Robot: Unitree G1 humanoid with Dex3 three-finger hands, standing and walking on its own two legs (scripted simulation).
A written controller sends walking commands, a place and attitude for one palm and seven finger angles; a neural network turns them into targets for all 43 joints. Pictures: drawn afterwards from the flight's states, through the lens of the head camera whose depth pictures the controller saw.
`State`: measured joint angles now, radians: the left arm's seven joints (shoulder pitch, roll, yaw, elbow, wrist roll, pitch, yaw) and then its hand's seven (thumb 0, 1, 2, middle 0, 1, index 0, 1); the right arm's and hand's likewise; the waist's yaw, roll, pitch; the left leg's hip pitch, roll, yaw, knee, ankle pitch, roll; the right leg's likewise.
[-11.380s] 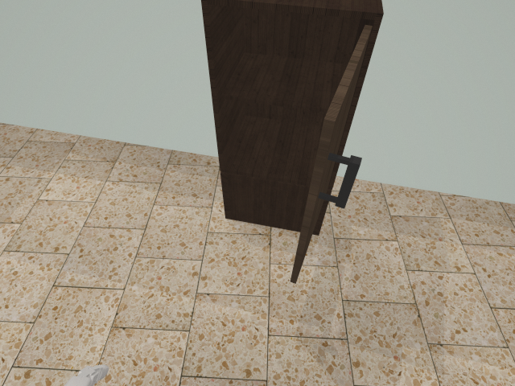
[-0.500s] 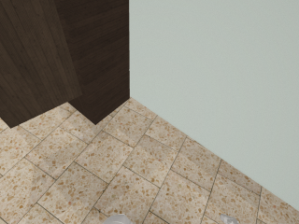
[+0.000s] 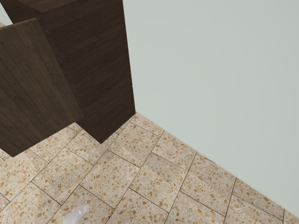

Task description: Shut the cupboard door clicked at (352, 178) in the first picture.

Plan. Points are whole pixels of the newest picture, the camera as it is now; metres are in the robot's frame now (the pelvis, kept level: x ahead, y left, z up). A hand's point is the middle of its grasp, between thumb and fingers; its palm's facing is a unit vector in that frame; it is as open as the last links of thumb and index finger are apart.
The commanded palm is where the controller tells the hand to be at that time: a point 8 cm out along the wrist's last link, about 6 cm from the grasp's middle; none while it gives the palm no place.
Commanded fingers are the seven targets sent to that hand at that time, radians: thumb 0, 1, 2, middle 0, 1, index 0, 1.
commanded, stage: turn to face it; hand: left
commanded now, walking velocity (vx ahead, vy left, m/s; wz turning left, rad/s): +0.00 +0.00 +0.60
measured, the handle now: out of the picture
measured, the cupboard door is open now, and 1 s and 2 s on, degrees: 80 80 80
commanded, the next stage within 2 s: take the last steps up to it in 1.06 s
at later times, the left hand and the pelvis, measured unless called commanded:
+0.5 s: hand out of the picture -0.05 +0.26 -0.19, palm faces +0.37 -0.90 -0.24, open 7.4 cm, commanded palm none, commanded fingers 0.00 0.90 0.90 -0.20 -0.30 -0.20 -0.30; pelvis -0.02 +0.03 -0.01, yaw +18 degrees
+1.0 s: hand out of the picture -0.01 +0.25 -0.14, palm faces +0.50 -0.83 -0.25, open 7.4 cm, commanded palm none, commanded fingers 0.00 0.90 0.90 -0.20 -0.30 -0.20 -0.30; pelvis -0.03 +0.02 +0.01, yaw +31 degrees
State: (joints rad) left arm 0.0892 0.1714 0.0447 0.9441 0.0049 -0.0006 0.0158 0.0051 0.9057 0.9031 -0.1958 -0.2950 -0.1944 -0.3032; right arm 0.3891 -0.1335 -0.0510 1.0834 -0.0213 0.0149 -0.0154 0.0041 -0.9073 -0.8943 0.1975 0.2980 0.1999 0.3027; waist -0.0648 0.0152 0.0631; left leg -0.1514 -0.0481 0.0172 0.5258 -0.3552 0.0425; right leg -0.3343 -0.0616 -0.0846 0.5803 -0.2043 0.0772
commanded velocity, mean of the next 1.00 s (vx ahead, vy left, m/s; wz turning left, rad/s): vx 0.00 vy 0.00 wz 0.47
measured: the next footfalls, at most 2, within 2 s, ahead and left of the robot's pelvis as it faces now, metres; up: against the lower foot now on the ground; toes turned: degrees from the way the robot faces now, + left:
left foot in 0.46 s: +0.00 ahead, +0.14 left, +0.00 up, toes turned +23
right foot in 1.04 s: +0.07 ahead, -0.08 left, +0.00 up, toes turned +30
